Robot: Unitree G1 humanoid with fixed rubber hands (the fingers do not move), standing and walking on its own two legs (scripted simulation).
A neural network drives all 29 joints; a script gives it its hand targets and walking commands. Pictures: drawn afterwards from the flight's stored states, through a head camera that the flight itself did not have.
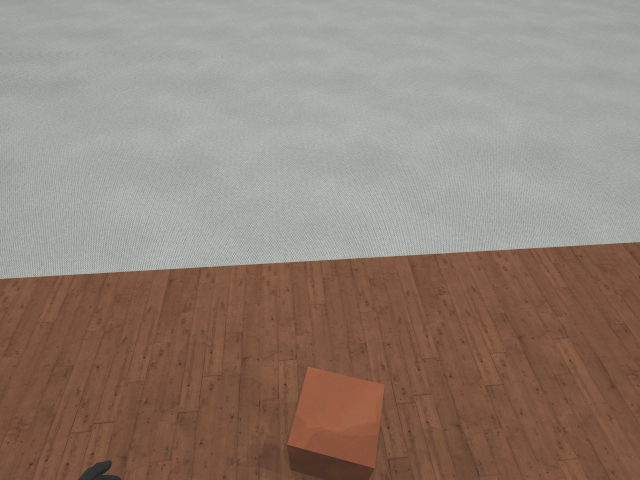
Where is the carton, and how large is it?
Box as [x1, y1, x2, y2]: [287, 367, 384, 479]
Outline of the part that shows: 308,367 287,443 290,468 292,470 324,479 368,479 374,467 384,385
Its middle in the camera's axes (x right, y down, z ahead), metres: +0.04 +0.53 +1.05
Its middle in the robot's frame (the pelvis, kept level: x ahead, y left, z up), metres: +0.39 -0.04 -0.66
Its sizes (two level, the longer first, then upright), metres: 0.210 0.200 0.250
